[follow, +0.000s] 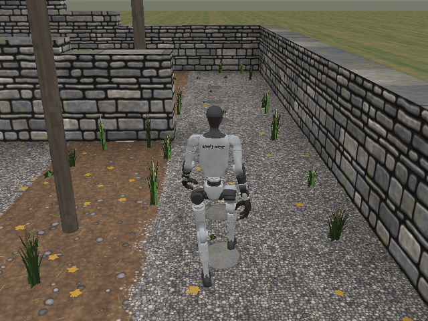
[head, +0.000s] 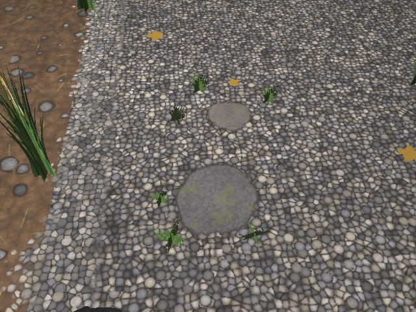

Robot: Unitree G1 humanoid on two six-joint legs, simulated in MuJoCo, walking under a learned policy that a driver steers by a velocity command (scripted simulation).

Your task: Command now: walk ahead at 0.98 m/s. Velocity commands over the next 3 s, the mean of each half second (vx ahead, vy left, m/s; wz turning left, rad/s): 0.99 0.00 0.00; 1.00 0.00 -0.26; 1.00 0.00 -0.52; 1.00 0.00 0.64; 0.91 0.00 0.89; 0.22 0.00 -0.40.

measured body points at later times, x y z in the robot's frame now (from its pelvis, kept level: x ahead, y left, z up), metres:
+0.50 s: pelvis +0.48 -0.01 +0.00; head +0.51 -0.01 +0.45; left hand +0.37 +0.23 -0.14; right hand +0.73 -0.21 -0.08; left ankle +0.73 +0.13 -0.68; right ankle +0.32 -0.08 -0.73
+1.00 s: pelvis +0.98 +0.02 -0.01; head +1.01 +0.02 +0.43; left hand +1.22 +0.20 -0.11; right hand +0.86 -0.21 -0.15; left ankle +0.78 +0.09 -0.73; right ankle +1.20 -0.09 -0.69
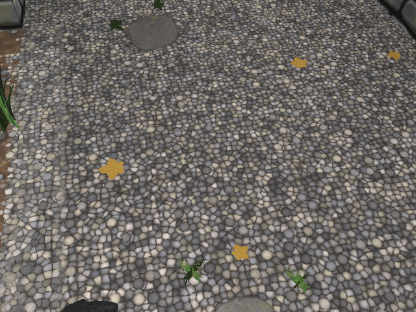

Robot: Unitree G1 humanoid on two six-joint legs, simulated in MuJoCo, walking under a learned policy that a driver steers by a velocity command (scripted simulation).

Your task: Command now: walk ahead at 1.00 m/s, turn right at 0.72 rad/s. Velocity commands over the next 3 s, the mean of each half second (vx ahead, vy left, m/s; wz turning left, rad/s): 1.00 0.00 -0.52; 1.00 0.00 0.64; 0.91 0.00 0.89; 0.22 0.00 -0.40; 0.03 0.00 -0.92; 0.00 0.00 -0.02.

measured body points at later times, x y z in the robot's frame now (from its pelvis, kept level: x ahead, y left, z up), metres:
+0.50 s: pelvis +0.50 -0.02 -0.01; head +0.54 -0.03 +0.44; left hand +0.52 +0.28 -0.13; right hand +0.69 -0.28 -0.08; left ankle +0.70 +0.04 -0.72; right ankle +0.24 -0.02 -0.70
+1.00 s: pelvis +0.97 -0.10 +0.00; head +1.00 -0.11 +0.45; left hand +1.20 +0.13 -0.06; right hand +0.98 -0.40 -0.12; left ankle +0.76 +0.00 -0.63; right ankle +1.05 -0.24 -0.72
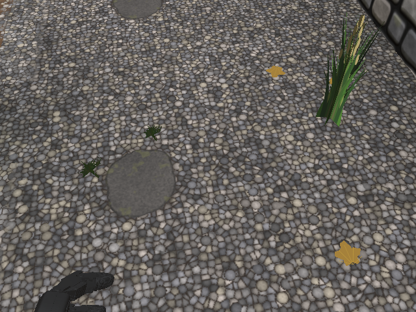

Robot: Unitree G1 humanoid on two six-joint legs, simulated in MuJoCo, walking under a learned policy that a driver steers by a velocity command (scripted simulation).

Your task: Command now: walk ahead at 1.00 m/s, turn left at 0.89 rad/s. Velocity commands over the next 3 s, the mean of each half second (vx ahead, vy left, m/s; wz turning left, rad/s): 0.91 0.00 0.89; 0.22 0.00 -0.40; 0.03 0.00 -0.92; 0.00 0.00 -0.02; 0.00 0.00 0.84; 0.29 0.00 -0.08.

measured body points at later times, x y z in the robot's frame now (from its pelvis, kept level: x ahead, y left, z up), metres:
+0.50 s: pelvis +0.43 +0.07 -0.01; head +0.47 +0.08 +0.44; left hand +0.43 +0.35 -0.11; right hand +0.65 -0.13 -0.13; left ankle +0.46 +0.10 -0.72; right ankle +0.41 -0.11 -0.60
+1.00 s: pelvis +0.69 +0.13 +0.01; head +0.74 +0.14 +0.45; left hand +0.76 +0.43 -0.09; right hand +0.95 -0.06 -0.08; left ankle +0.68 +0.31 -0.65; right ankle +0.81 +0.12 -0.72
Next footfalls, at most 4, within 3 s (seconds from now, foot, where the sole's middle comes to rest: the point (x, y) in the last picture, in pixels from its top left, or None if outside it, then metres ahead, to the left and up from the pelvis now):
0.36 left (166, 307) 0.49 0.12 -0.76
0.78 right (158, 208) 0.85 0.14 -0.76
1.28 left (107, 212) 0.86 0.32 -0.76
1.74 right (179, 231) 0.75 0.07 -0.76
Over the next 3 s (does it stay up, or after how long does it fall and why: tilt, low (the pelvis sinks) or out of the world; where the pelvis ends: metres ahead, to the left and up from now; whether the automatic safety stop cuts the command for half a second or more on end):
stays up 0.90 0.24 0.02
